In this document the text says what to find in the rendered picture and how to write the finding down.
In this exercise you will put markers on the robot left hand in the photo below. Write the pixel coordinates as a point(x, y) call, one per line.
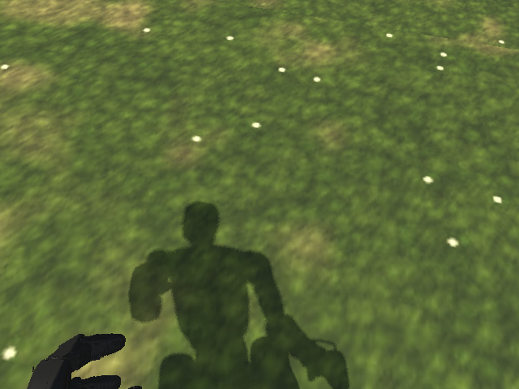
point(55, 371)

